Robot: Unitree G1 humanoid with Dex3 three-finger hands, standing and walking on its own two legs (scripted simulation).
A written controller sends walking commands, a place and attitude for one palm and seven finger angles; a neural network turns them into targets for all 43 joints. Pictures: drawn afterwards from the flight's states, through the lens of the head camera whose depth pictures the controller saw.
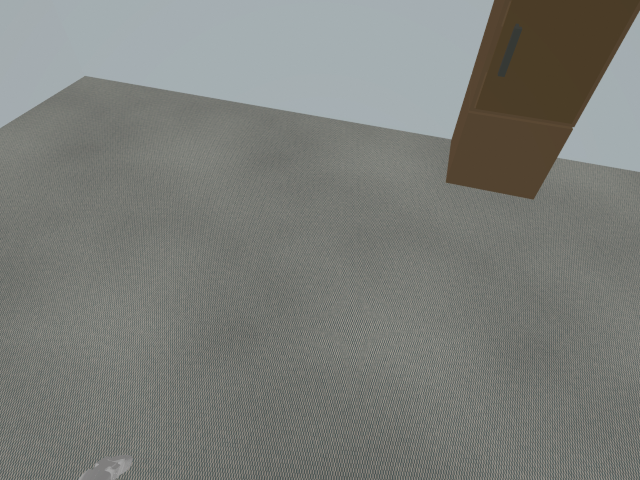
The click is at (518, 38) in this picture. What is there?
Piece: cupboard door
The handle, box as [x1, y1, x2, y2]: [498, 24, 521, 76]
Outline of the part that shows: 518,24 514,26 498,71 498,75 504,76 519,36 521,27 519,27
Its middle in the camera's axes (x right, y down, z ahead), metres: +0.70 -0.70 +1.43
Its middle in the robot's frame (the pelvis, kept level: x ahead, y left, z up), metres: +1.56 -0.62 -0.09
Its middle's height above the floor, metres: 0.68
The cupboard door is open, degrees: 0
